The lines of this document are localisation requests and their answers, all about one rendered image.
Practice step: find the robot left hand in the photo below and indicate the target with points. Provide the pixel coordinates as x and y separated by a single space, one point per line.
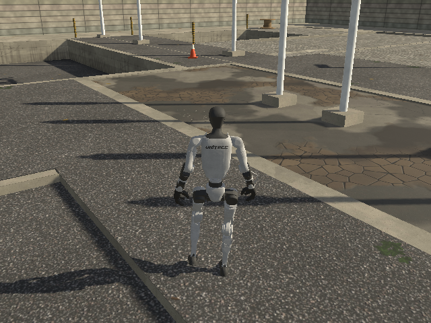
178 195

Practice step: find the left robot upper arm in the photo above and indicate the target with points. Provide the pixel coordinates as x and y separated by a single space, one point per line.
191 153

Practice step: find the robot right forearm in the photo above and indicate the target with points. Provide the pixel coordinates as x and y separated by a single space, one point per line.
249 178

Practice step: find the right robot thigh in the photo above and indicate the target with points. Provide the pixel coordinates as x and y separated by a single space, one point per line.
230 204

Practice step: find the robot right hand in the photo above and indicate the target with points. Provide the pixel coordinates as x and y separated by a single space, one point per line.
248 191

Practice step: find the robot right shin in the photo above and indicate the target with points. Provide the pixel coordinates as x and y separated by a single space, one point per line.
226 246

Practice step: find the robot left forearm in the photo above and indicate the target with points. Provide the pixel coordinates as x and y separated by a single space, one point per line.
182 180

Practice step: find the right robot upper arm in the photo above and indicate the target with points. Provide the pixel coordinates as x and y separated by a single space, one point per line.
241 153

